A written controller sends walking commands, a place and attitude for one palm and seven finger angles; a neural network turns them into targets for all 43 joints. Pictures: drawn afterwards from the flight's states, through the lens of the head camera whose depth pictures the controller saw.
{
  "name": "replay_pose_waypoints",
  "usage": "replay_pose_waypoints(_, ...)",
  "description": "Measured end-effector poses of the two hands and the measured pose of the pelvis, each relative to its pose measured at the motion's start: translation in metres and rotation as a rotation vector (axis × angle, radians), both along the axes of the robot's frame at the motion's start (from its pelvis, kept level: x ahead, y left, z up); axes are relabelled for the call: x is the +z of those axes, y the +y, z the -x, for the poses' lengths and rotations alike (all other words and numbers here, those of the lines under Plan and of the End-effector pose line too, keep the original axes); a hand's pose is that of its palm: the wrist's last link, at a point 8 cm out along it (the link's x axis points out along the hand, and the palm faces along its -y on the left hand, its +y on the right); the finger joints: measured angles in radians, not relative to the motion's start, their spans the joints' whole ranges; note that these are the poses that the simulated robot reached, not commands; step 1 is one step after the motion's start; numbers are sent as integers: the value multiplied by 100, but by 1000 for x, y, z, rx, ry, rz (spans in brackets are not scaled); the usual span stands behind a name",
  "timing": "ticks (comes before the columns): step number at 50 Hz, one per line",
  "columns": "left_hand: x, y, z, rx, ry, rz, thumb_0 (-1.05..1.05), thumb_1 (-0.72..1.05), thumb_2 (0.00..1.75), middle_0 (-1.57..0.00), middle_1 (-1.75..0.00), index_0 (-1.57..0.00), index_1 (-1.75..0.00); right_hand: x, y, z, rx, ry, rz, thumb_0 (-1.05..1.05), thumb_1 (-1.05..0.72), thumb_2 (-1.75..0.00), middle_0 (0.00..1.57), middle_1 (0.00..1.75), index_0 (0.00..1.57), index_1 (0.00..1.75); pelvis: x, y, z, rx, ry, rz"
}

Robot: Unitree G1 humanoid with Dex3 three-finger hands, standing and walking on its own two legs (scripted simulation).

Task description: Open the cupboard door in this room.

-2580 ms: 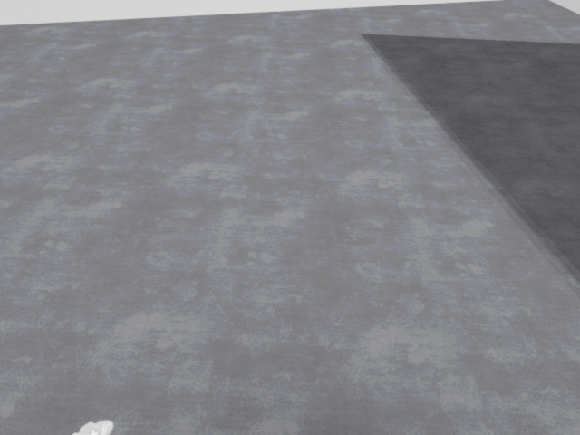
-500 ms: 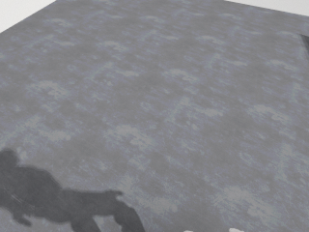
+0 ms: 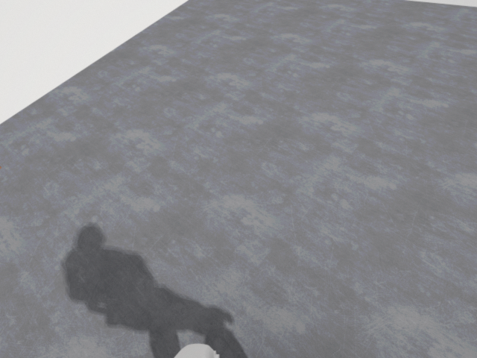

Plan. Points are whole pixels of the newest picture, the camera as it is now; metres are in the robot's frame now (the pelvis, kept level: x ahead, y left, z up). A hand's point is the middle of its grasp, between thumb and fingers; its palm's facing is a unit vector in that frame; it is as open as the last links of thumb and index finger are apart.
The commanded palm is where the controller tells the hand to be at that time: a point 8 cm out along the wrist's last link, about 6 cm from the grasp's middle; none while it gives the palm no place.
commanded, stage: turn or walk to find it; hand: left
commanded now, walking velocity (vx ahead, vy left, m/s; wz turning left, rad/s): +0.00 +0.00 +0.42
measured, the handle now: out of the picture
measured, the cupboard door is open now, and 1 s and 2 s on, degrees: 0 0 0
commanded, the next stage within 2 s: stand and wait in 1.04 s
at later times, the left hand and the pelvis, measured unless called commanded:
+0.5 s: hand out of the picture -0.02 +0.27 -0.17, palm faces +0.26 -0.93 -0.25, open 7.4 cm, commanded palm none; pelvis -0.02 +0.05 +0.00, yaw +12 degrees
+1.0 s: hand out of the picture -0.05 +0.20 -0.15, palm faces +0.43 -0.87 -0.26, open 7.4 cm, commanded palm none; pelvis -0.04 +0.00 +0.00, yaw +25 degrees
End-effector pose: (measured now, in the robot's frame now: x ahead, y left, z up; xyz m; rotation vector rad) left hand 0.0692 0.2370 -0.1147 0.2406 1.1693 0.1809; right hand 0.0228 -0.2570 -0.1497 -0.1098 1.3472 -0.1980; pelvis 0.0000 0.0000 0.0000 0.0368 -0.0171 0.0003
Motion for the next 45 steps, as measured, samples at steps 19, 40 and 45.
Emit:
replay_pose_waypoints(19, -39, 67, 114, 257, 176, 68, 1, 91, 90, -20, -30, -20, -30, 29, 75, -81, 269, -161, 75, 1, -91, -90, 20, 30, 20, 30, -5, 46, 20, 157, 9, 45)
replay_pose_waypoints(40, 1, 23, 87, 319, -58, -15, 0, 91, 90, -20, -30, -20, -30, -5, 33, -58, 338, -28, -11, 1, -91, -90, 20, 30, 21, 30, -5, 3, 29, 339, 8, 12)
replay_pose_waypoints(45, 2, 7, 112, 376, -28, -3, 0, 90, 90, -20, -30, -20, -30, -1, 23, -63, 381, -5, -3, 1, -91, -90, 20, 30, 20, 30, 0, -5, 31, 393, -2, 4)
